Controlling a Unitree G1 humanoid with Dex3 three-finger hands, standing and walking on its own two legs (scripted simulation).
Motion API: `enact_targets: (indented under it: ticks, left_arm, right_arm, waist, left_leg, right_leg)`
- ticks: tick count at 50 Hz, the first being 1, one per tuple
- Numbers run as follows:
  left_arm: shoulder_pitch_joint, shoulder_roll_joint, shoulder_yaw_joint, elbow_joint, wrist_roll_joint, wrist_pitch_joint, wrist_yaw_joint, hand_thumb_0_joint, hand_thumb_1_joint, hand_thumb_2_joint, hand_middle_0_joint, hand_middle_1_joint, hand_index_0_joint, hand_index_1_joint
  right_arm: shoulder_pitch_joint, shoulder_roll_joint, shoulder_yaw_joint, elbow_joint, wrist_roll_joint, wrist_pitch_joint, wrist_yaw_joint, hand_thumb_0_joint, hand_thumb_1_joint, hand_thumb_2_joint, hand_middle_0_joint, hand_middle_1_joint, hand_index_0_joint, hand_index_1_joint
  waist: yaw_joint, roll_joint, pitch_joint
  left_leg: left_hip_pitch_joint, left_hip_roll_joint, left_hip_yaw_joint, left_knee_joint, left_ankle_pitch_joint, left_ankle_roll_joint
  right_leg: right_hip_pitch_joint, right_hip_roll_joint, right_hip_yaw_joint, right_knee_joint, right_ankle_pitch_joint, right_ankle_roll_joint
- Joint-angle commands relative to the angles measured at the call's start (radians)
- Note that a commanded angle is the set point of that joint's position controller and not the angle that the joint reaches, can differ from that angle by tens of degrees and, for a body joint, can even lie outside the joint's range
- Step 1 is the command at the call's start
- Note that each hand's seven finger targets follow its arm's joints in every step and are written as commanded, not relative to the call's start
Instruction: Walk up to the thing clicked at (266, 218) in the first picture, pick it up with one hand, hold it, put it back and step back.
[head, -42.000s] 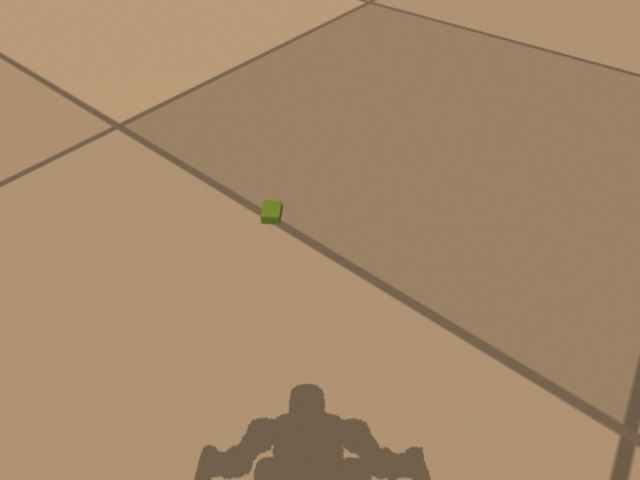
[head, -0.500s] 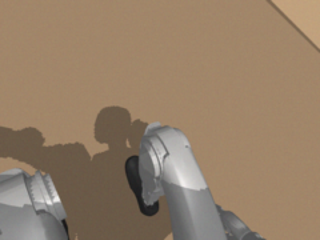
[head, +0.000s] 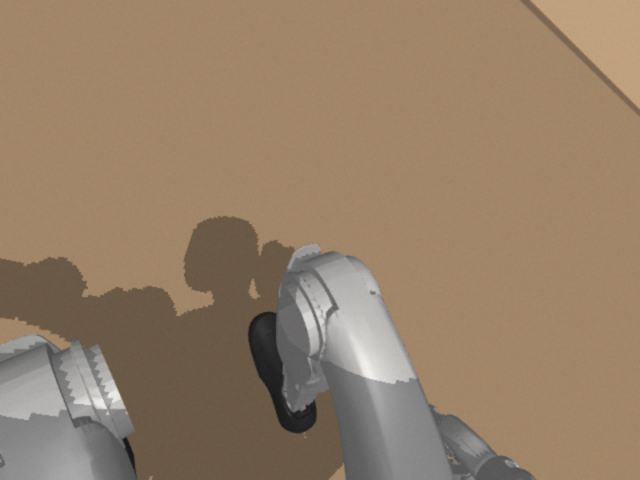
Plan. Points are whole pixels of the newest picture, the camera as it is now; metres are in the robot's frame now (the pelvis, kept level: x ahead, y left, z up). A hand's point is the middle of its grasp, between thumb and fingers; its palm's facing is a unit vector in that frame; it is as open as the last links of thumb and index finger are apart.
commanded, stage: open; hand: left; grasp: from above
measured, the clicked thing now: out of the picture +0.46 +0.38 -0.28
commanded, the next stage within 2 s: withdraw in 0.56 s
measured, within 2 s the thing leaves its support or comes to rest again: neither
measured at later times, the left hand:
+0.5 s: hand out of the picture +0.45 +0.38 -0.22, palm faces -0.44 -0.15 -0.88, open 13.8 cm
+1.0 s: hand out of the picture +0.48 +0.41 -0.15, palm faces -0.30 -0.08 -0.95, open 14.0 cm
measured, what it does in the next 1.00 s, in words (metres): stands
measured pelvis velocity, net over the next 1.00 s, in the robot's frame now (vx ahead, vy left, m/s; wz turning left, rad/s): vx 0.00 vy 0.00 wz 0.01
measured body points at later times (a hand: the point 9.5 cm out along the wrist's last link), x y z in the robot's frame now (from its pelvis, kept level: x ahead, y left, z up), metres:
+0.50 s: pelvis +0.00 +0.00 +0.00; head +0.27 +0.14 +0.33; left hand +0.47 +0.38 -0.17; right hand +0.06 -0.26 -0.05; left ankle +0.06 +0.12 -0.27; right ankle +0.13 -0.14 -0.27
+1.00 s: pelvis +0.00 +0.00 +0.01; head +0.26 +0.14 +0.35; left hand +0.50 +0.41 -0.10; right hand +0.08 -0.26 -0.05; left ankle +0.06 +0.12 -0.27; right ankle +0.13 -0.14 -0.27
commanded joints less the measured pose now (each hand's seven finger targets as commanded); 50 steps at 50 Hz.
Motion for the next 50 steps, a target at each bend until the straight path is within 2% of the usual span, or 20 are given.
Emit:
enact_targets:
  ticks: [1, 2, 3, 5, 9, 15, 17, 19, 22, 27, 31, 34, 35, 36, 38, 41, 42, 45, 49, 50]
  left_arm:
    - [-0.259, 0.267, 0.013, -0.145, -0.027, -0.002, 0.041, 0.000, -0.200, 0.739, -0.306, -0.804, -0.326, -0.783]
    - [-0.249, 0.287, 0.029, -0.152, -0.023, -0.002, 0.041, 0.000, -0.215, 0.766, -0.296, -0.820, -0.313, -0.802]
    - [-0.257, 0.254, 0.006, -0.153, -0.028, -0.002, 0.036, 0.000, -0.237, 0.764, -0.273, -0.829, -0.292, -0.809]
    - [-0.242, 0.257, 0.013, -0.139, -0.030, 0.003, 0.035, 0.000, -0.274, 0.797, -0.243, -0.867, -0.261, -0.847]
    - [-0.240, 0.247, -0.002, -0.135, -0.048, 0.007, 0.019, 0.000, -0.361, 0.854, -0.180, -0.920, -0.194, -0.904]
    - [-0.208, 0.257, 0.006, -0.152, -0.048, 0.007, 0.000, 0.000, -0.468, 0.937, -0.086, -1.006, -0.099, -0.992]
    - [-0.217, 0.276, 0.026, -0.150, -0.051, 0.002, -0.003, 0.000, -0.482, 0.951, -0.074, -1.019, -0.086, -1.005]
    - [-0.244, 0.253, 0.005, -0.184, -0.058, -0.006, -0.006, 0.000, -0.491, 0.955, -0.070, -1.020, -0.081, -1.008]
    - [-0.214, 0.286, 0.027, -0.156, -0.050, -0.014, -0.001, 0.000, -0.506, 0.974, -0.063, -1.016, -0.069, -1.009]
    - [-0.241, 0.270, 0.008, -0.171, -0.054, -0.027, 0.002, 0.000, -0.506, 0.983, -0.061, -1.025, -0.066, -1.018]
    - [-0.209, 0.277, 0.018, -0.131, -0.039, -0.021, 0.006, 0.000, -0.478, 0.960, -0.060, -1.033, -0.074, -1.017]
    - [-0.240, 0.282, 0.016, -0.174, -0.038, -0.020, 0.009, 0.000, -0.505, 0.982, -0.065, -1.037, -0.080, -1.020]
    - [-0.243, 0.298, 0.023, -0.186, -0.041, -0.021, 0.013, 0.000, -0.512, 0.987, -0.068, -1.022, -0.077, -1.011]
    - [-0.223, 0.305, 0.030, -0.158, -0.033, -0.015, 0.014, 0.000, -0.511, 0.988, -0.067, -1.022, -0.076, -1.011]
    - [-0.299, 0.330, 0.044, -0.264, -0.034, -0.016, 0.024, 0.000, -0.507, 0.985, -0.065, -1.022, -0.076, -1.009]
    - [-0.288, 0.335, 0.065, -0.291, -0.040, 0.011, 0.027, 0.000, -0.519, 0.989, -0.065, -1.013, -0.072, -1.005]
    - [-0.277, 0.320, 0.061, -0.288, -0.036, 0.024, 0.017, 0.000, -0.521, 0.992, -0.064, -1.015, -0.071, -1.007]
    - [-0.258, 0.309, 0.071, -0.398, -0.056, 0.061, -0.031, 0.000, -0.533, 0.999, -0.068, -1.012, -0.070, -1.010]
    - [-0.219, 0.261, 0.076, -0.532, -0.098, 0.116, -0.142, 0.000, -0.537, 1.004, -0.070, -1.008, -0.068, -1.009]
    - [-0.201, 0.224, 0.063, -0.533, -0.113, 0.126, -0.179, 0.000, -0.534, 1.001, -0.072, -1.007, -0.071, -1.008]
  right_arm:
    - [0.174, -0.344, -0.112, 0.014, 0.001, -0.002, -0.015, 0.000, -0.884, -0.895, 0.202, 0.301, 0.202, 0.301]
    - [0.186, -0.343, -0.109, 0.013, 0.000, -0.003, -0.015, 0.000, -0.884, -0.895, 0.202, 0.301, 0.202, 0.301]
    - [0.191, -0.341, -0.111, 0.023, 0.002, -0.002, -0.014, 0.000, -0.885, -0.895, 0.202, 0.301, 0.202, 0.301]
    - [0.190, -0.336, -0.107, 0.023, -0.002, -0.001, -0.013, 0.000, -0.885, -0.895, 0.202, 0.301, 0.202, 0.301]
    - [0.181, -0.334, -0.108, 0.021, 0.007, -0.004, -0.014, 0.000, -0.887, -0.896, 0.202, 0.301, 0.202, 0.301]
    - [0.181, -0.337, -0.104, 0.020, 0.006, 0.013, -0.014, 0.000, -0.886, -0.896, 0.202, 0.301, 0.201, 0.301]
    - [0.187, -0.333, -0.091, 0.022, 0.009, 0.015, -0.015, 0.000, -0.886, -0.896, 0.202, 0.301, 0.202, 0.301]
    - [0.178, -0.340, -0.101, 0.010, 0.007, 0.013, -0.017, 0.000, -0.886, -0.896, 0.202, 0.301, 0.201, 0.301]
    - [0.187, -0.334, -0.089, 0.019, 0.007, 0.015, -0.018, 0.000, -0.885, -0.895, 0.202, 0.301, 0.201, 0.301]
    - [0.175, -0.340, -0.096, 0.018, 0.007, 0.012, -0.021, 0.000, -0.885, -0.896, 0.202, 0.301, 0.201, 0.301]
    - [0.185, -0.331, -0.091, 0.020, 0.001, 0.014, -0.021, 0.000, -0.881, -0.894, 0.202, 0.301, 0.201, 0.301]
    - [0.186, -0.342, -0.095, 0.021, -0.002, 0.014, -0.021, 0.000, -0.898, -0.897, 0.201, 0.300, 0.201, 0.300]
    - [0.171, -0.341, -0.095, 0.016, 0.002, 0.014, -0.023, 0.000, -0.900, -0.899, 0.201, 0.300, 0.201, 0.300]
    - [0.183, -0.346, -0.097, 0.018, 0.003, 0.014, -0.024, 0.000, -0.899, -0.899, 0.201, 0.300, 0.201, 0.300]
    - [0.192, -0.345, -0.099, 0.016, 0.000, 0.016, -0.023, 0.000, -0.898, -0.898, 0.201, 0.300, 0.201, 0.300]
    - [0.187, -0.340, -0.117, 0.015, 0.006, 0.016, -0.021, 0.000, -0.901, -0.900, 0.201, 0.300, 0.201, 0.300]
    - [0.199, -0.336, -0.121, 0.018, 0.005, 0.015, -0.018, 0.000, -0.902, -0.900, 0.201, 0.300, 0.201, 0.300]
    - [0.190, -0.318, -0.155, 0.005, 0.025, 0.023, -0.013, 0.000, -0.904, -0.902, 0.201, 0.300, 0.201, 0.300]
    - [0.211, -0.306, -0.207, -0.009, 0.053, 0.053, -0.006, 0.000, -0.905, -0.903, 0.200, 0.300, 0.200, 0.300]
    - [0.224, -0.301, -0.220, -0.008, 0.060, 0.066, -0.005, 0.000, -0.905, -0.903, 0.200, 0.300, 0.200, 0.300]
  waist:
    - [-0.045, 0.596, -0.627]
    - [-0.048, 0.591, -0.651]
    - [-0.052, 0.600, -0.639]
    - [-0.050, 0.597, -0.651]
    - [-0.044, 0.603, -0.636]
    - [-0.039, 0.621, -0.639]
    - [-0.047, 0.604, -0.625]
    - [-0.050, 0.603, -0.635]
    - [-0.048, 0.575, -0.615]
    - [-0.044, 0.595, -0.627]
    - [-0.045, 0.581, -0.610]
    - [-0.047, 0.612, -0.631]
    - [-0.034, 0.613, -0.662]
    - [-0.040, 0.599, -0.644]
    - [-0.028, 0.667, -0.707]
    - [-0.004, 0.714, -0.747]
    - [-0.009, 0.722, -0.736]
    - [0.048, 0.792, -0.820]
    - [0.085, 0.783, -0.868]
    - [0.089, 0.759, -0.857]
  left_leg:
    - [0.534, 0.037, 0.107, -0.294, 0.220, -0.006]
    - [0.548, 0.038, 0.113, -0.289, 0.248, -0.003]
    - [0.550, 0.038, 0.112, -0.290, 0.258, -0.007]
    - [0.554, 0.040, 0.112, -0.284, 0.281, -0.005]
    - [0.540, 0.040, 0.108, -0.300, 0.240, -0.006]
    - [0.572, 0.048, 0.096, -0.313, 0.279, -0.017]
    - [0.559, 0.046, 0.097, -0.298, 0.282, -0.014]
    - [0.550, 0.042, 0.111, -0.287, 0.273, -0.007]
    - [0.520, 0.041, 0.113, -0.286, 0.242, -0.003]
    - [0.541, 0.045, 0.099, -0.300, 0.232, -0.010]
    - [0.522, 0.044, 0.104, -0.304, 0.206, -0.006]
    - [0.563, 0.048, 0.098, -0.301, 0.258, -0.013]
    - [0.573, 0.048, 0.099, -0.299, 0.262, -0.011]
    - [0.554, 0.045, 0.103, -0.289, 0.253, -0.009]
    - [0.609, 0.045, 0.106, -0.296, 0.310, -0.018]
    - [0.632, 0.042, 0.112, -0.311, 0.320, -0.023]
    - [0.630, 0.042, 0.117, -0.308, 0.327, -0.023]
    - [0.658, 0.034, 0.138, -0.338, 0.328, -0.025]
    - [0.659, 0.026, 0.155, -0.371, 0.333, -0.021]
    - [0.654, 0.024, 0.153, -0.385, 0.325, -0.021]
  right_leg:
    - [0.284, 0.033, -0.153, -0.157, 0.208, -0.087]
    - [0.321, 0.034, -0.149, -0.164, 0.234, -0.082]
    - [0.303, 0.029, -0.145, -0.160, 0.239, -0.084]
    - [0.321, 0.034, -0.147, -0.162, 0.258, -0.082]
    - [0.307, 0.034, -0.146, -0.168, 0.223, -0.087]
    - [0.298, 0.030, -0.150, -0.157, 0.239, -0.088]
    - [0.294, 0.028, -0.147, -0.163, 0.236, -0.089]
    - [0.314, 0.029, -0.140, -0.175, 0.238, -0.088]
    - [0.317, 0.032, -0.142, -0.180, 0.215, -0.087]
    - [0.299, 0.031, -0.151, -0.174, 0.208, -0.088]
    - [0.296, 0.033, -0.148, -0.172, 0.187, -0.086]
    - [0.294, 0.028, -0.151, -0.168, 0.226, -0.085]
    - [0.309, 0.031, -0.150, -0.168, 0.230, -0.086]
    - [0.298, 0.029, -0.148, -0.166, 0.222, -0.087]
    - [0.321, 0.023, -0.145, -0.162, 0.270, -0.089]
    - [0.308, 0.023, -0.144, -0.155, 0.273, -0.095]
    - [0.301, 0.022, -0.143, -0.156, 0.274, -0.096]
    - [0.300, 0.018, -0.125, -0.163, 0.266, -0.105]
    - [0.281, 0.003, -0.095, -0.199, 0.251, -0.111]
    - [0.267, 0.001, -0.092, -0.206, 0.234, -0.113]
